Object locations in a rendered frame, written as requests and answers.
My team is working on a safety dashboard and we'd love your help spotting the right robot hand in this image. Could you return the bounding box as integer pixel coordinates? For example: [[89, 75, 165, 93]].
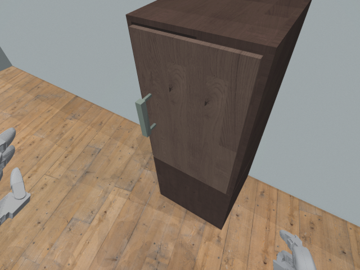
[[273, 230, 317, 270]]

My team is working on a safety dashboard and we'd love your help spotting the cupboard door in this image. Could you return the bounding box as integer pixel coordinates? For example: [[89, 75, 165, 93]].
[[129, 25, 263, 194]]

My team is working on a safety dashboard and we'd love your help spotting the left robot hand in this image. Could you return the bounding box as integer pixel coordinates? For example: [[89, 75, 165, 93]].
[[0, 128, 31, 226]]

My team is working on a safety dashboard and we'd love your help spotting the handle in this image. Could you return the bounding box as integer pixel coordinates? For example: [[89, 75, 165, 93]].
[[135, 93, 156, 137]]

